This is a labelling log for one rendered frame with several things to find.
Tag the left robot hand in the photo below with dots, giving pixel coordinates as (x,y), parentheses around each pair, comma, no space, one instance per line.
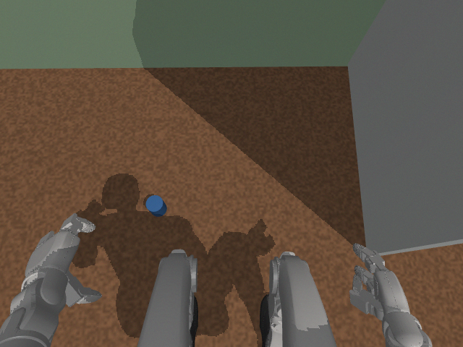
(57,251)

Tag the right robot arm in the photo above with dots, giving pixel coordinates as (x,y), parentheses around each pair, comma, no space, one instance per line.
(401,329)

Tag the tin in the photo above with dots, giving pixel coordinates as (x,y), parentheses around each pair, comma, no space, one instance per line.
(156,205)

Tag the right robot hand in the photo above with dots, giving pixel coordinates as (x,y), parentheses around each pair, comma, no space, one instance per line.
(384,292)

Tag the left robot arm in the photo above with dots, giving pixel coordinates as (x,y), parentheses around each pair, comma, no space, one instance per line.
(34,312)

